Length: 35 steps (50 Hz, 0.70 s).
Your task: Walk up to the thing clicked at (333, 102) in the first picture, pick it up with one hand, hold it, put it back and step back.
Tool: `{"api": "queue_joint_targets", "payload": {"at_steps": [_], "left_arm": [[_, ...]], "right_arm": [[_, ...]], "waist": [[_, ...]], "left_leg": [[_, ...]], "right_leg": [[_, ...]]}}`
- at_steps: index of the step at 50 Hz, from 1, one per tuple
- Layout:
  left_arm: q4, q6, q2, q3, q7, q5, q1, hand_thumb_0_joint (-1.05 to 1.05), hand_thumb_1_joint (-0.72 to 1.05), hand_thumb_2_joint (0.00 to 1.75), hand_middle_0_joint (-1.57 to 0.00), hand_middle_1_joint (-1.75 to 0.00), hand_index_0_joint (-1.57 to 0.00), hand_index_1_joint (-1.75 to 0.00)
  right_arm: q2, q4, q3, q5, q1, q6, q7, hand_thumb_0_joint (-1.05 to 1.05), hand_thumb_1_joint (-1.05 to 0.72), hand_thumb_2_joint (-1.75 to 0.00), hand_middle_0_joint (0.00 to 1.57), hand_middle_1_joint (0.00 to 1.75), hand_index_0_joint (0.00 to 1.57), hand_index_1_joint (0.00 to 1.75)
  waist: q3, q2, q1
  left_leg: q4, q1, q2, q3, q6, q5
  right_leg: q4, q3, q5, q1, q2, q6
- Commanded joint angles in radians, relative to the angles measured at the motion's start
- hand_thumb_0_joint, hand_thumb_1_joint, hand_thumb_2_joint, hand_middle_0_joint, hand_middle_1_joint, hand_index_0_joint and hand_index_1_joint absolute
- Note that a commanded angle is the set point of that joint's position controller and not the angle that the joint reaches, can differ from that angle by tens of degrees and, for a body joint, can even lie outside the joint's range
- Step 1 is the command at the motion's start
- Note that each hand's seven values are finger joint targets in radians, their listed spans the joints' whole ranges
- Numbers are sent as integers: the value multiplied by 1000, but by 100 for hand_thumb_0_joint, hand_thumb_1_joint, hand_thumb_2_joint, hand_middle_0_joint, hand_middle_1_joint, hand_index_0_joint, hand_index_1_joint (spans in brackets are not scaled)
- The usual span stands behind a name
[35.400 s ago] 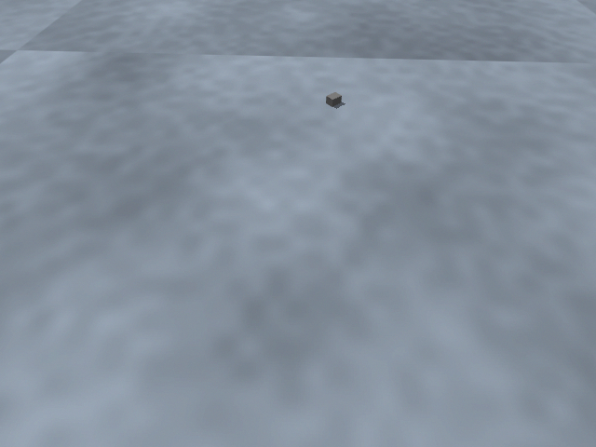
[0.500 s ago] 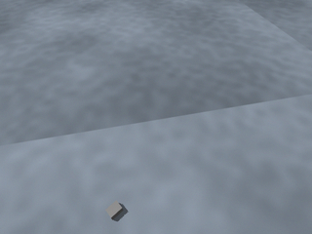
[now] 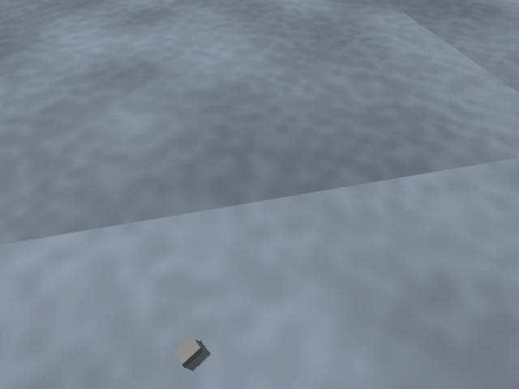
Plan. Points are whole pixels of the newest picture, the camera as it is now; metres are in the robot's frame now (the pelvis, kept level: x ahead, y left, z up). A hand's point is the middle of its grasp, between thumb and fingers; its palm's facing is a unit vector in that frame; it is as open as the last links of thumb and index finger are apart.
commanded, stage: stand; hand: left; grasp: from above
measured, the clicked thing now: (187, 351) +0.39 +0.28 -0.76
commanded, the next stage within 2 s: step back in 0.28 s
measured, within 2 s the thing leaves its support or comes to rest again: neither
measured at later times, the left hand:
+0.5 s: hand out of the picture +0.07 +0.28 -0.17, palm faces -0.03 -0.93 -0.38, open 7.4 cm
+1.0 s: hand out of the picture +0.02 +0.29 -0.18, palm faces -0.11 -0.91 -0.39, open 7.4 cm
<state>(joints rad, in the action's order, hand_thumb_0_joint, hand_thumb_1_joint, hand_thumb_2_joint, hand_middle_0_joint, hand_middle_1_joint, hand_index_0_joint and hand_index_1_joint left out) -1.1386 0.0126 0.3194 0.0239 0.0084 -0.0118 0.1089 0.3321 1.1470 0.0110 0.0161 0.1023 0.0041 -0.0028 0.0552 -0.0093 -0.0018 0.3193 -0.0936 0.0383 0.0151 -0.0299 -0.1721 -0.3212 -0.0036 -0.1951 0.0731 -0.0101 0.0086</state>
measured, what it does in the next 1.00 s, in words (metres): walks backwards: right foot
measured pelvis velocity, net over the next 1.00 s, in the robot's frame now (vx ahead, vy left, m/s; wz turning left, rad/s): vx -0.11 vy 0.03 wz -0.10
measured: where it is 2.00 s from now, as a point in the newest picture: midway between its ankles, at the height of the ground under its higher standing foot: outside the picture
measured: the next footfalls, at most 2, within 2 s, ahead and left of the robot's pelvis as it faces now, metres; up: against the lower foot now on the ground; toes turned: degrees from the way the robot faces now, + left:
right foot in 0.98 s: -0.08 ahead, -0.09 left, +0.00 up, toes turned -1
left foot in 1.36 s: -0.18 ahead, +0.16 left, +0.00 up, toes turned -4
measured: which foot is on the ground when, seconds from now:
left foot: down 0.00-1.00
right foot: down 0.00-0.58, up 0.60-0.96, down 0.98-1.00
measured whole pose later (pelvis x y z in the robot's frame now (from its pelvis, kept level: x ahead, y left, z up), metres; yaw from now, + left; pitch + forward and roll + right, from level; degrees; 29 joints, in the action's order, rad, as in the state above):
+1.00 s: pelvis -0.11 +0.03 -0.03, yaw -6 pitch -3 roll +0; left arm -0.89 -0.04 0.36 0.08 0.01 -0.02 0.12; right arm 0.38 0.87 0.04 0.02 0.11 -0.03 0.01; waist 0.21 -0.01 -0.01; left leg 0.71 -0.35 0.03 0.06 0.03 -0.31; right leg -0.66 0.06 -0.35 0.25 0.05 -0.01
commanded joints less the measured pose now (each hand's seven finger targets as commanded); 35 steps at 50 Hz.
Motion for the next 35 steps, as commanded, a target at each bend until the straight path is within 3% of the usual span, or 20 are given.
{"api": "queue_joint_targets", "payload": {"at_steps": [1, 13, 14, 16, 19, 21, 23, 24, 25, 26, 27, 28, 29, 30, 31, 32, 35], "left_arm": [[62, 18, 213, 32, 9, -1, -39, 0, 90, 90, -20, -30, -20, -30], [67, 19, 223, 31, 7, -2, -36, 0, 90, 90, -20, -30, -20, -30], [89, 8, 302, 71, 10, 16, -23, 0, 90, 90, -20, -30, -20, -30], [109, 2, 292, 74, 17, 22, 1, 0, 90, 90, -20, -30, -20, -30], [164, -3, 316, 86, 17, 15, -30, 0, 90, 90, -20, -30, -20, -30], [204, -11, 334, 92, 20, 4, -76, 0, 90, 90, -20, -30, -20, -30], [245, -17, 336, 94, 19, -9, -111, 0, 90, 90, -20, -30, -20, -30], [265, -22, 333, 93, 17, -15, -129, 0, 90, 90, -20, -30, -20, -30], [277, -25, 323, 90, 17, -17, -148, 0, 90, 90, -20, -30, -20, -30], [279, -32, 304, 86, 16, -9, -133, 0, 90, 90, -20, -30, -20, -30], [288, -37, 269, 77, 18, 3, -120, 0, 90, 90, -20, -30, -20, -30], [301, -42, 231, 69, 22, 10, -116, 0, 90, 90, -20, -30, -20, -30], [301, -52, 216, 71, 29, 5, -87, 0, 90, 90, -20, -30, -20, -30], [301, -58, 214, 66, 33, 2, -47, 0, 90, 90, -20, -30, -20, -30], [301, -58, 207, 63, 37, 2, -47, 0, 90, 90, -20, -30, -20, -30], [298, -61, 218, 66, 38, 0, -57, 0, 90, 90, -20, -30, -20, -30], [295, -69, 240, 73, 32, 9, 10, 0, 90, 90, -20, -30, -20, -30]], "right_arm": [[198, -56, 39, -1, -42, 21, 15, 0, -90, -90, 20, 30, 20, 30], [205, -60, 39, -1, -34, 23, 15, 0, -90, -90, 20, 30, 20, 30], [260, -82, 56, -6, -69, 6, 10, 0, -90, -90, 20, 30, 20, 30], [231, -103, 55, -18, -48, -5, 11, 0, -90, -90, 20, 30, 20, 30], [221, -130, 60, -21, -15, -21, 7, 0, -90, -90, 20, 30, 20, 30], [218, -140, 69, -16, 20, -34, 5, 0, -90, -90, 20, 30, 20, 30], [220, -156, 80, -10, 61, -42, 1, 0, -90, -90, 20, 30, 20, 30], [221, -164, 82, -11, 79, -44, -3, 0, -90, -90, 20, 30, 20, 30], [216, -168, 83, -14, 104, -40, -3, 0, -90, -90, 20, 30, 20, 30], [234, -170, 87, -13, 102, -31, -1, 0, -90, -90, 20, 30, 20, 30], [268, -189, 93, -6, 79, -22, 4, 0, -90, -90, 20, 30, 20, 30], [330, -205, 108, 0, 56, -16, 6, 0, -90, -90, 20, 30, 20, 30], [334, -209, 110, 13, 85, -9, 11, 0, -90, -90, 20, 30, 20, 30], [338, -218, 110, 15, 85, -6, 16, 0, -90, -90, 20, 30, 20, 30], [338, -234, 114, 18, 81, -7, 21, 0, -90, -90, 20, 30, 20, 30], [334, -248, 116, 15, 49, -10, 27, 0, -90, -90, 20, 30, 20, 30], [293, -288, 104, 17, -19, -3, 41, 0, -90, -90, 20, 30, 20, 30]], "waist": [[-49, -2, -1], [-64, 10, -2], [32, 20, 5], [-6, 40, 3], [-81, 104, -13], [-105, 163, -19], [-114, 201, -29], [-117, 219, -36], [-125, 221, -52], [-130, 146, -45], [-125, 2, -42], [-108, -124, -34], [-115, -141, -29], [-119, -106, -19], [-119, -140, -31], [-112, -142, -29], [-92, -152, 19]], "left_leg": [[-59, 11, 95, -74, 41, 81], [-56, 21, 99, -77, 40, 95], [57, -44, 85, -86, 62, 244], [138, -43, 62, -53, 66, 260], [272, -73, -7, -17, 55, 126], [396, -85, -54, -8, 50, -127], [492, -96, -66, -33, 67, -295], [491, -92, -63, -42, 76, -300], [394, -101, -43, -48, 80, -229], [303, -84, -15, -58, 83, 55], [164, -102, 92, -154, 114, 341], [85, -44, 208, -314, 171, 540], [87, 56, 276, -390, 230, 652], [128, 64, 298, -356, 259, 788], [117, 50, 291, -365, 227, 776], [108, 11, 261, -323, 195, 698], [144, 32, 176, -212, 171, 615]], "right_leg": [[62, 83, 108, 42, -112, -22], [57, 87, 112, 48, -113, -25], [-24, 108, 306, 124, -102, -33], [-45, 106, 378, 120, -114, -61], [-31, 186, 405, 112, -190, -141], [-34, 246, 404, 156, -267, -211], [-64, 246, 371, 210, -297, -242], [-87, 231, 361, 223, -291, -235], [-137, 201, 368, 183, -263, -203], [-216, 147, 335, 185, -201, -160], [-356, 68, 251, 183, -85, -93], [-498, 39, 36, 292, 61, -45], [-610, 104, -381, 398, 114, -47], [-717, 153, -444, 418, 111, -45], [-750, 186, -440, 432, 115, -45], [-768, 216, -404, 421, 116, -49], [-828, 206, -274, 449, 118, -34]]}}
